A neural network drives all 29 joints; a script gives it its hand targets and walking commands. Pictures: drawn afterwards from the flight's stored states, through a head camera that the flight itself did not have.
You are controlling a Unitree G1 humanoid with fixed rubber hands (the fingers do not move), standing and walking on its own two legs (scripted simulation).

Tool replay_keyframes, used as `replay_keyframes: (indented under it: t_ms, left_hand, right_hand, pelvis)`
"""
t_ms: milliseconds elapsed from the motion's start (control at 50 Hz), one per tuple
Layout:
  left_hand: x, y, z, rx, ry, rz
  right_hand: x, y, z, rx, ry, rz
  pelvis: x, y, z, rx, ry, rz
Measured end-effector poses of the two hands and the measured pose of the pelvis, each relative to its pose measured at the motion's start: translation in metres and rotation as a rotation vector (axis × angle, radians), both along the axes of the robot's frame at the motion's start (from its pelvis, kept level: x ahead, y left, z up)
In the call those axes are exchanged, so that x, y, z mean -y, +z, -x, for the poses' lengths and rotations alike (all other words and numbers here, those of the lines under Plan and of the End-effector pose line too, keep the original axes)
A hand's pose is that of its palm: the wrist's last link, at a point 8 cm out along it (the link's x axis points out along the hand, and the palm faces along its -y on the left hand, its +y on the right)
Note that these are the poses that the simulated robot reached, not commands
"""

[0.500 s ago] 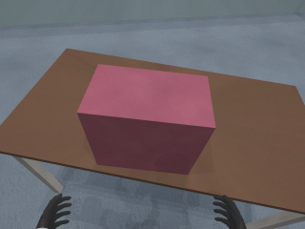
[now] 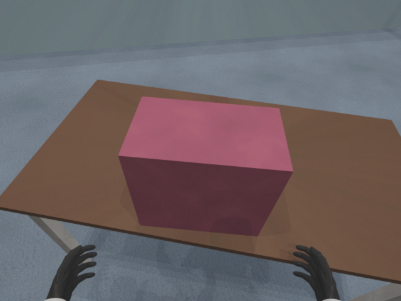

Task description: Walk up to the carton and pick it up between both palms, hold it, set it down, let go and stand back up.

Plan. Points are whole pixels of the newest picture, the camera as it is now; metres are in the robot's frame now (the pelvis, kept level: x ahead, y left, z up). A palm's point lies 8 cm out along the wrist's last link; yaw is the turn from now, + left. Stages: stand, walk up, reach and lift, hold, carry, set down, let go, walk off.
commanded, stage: reach and lift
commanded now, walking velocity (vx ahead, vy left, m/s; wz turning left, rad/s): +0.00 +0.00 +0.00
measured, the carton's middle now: (203, 171) +0.42 +0.01 -0.01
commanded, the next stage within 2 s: none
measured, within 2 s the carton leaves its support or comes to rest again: neither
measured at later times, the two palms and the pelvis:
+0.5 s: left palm (70, 257) +0.22 +0.27 -0.04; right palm (322, 263) +0.22 -0.23 -0.04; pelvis +0.00 +0.00 -0.01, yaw +0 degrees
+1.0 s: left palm (77, 207) +0.29 +0.26 +0.03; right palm (333, 221) +0.28 -0.25 +0.03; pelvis +0.01 +0.00 +0.01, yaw -1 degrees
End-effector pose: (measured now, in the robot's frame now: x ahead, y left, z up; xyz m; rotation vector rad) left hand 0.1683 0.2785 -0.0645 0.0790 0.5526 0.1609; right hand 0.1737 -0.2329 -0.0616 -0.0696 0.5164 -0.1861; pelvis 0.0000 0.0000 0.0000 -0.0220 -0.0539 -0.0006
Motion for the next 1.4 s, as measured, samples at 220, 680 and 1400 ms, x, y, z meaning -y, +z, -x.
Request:
replay_keyframes:
  t_ms: [220, 680, 1400]
  left_hand:
    - [0.000, 0.015, -0.029, 0.145, -0.021, -0.001]
    - [0.011, 0.044, -0.081, 0.274, -0.057, 0.031]
    - [0.019, 0.159, -0.177, 0.298, -0.072, 0.046]
  right_hand:
    - [-0.001, 0.009, -0.025, 0.120, -0.009, -0.024]
    - [0.005, 0.042, -0.070, 0.244, -0.044, -0.063]
    - [0.013, 0.147, -0.155, 0.289, -0.034, -0.092]
  pelvis:
    - [-0.005, -0.006, 0.003, -0.028, -0.001, 0.004]
    - [-0.004, -0.006, 0.000, -0.075, -0.011, -0.002]
    - [0.008, 0.016, -0.008, -0.053, -0.009, -0.013]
